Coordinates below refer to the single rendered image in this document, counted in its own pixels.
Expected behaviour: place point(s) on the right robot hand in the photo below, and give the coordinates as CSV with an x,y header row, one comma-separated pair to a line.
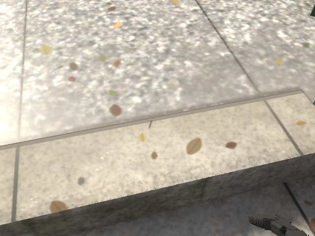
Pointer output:
x,y
276,223

